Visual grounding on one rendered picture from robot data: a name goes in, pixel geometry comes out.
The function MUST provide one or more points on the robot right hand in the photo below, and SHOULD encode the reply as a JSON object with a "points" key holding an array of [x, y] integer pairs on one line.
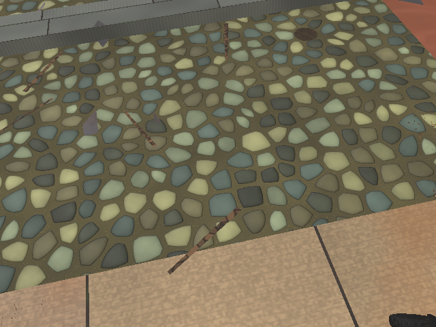
{"points": [[412, 320]]}

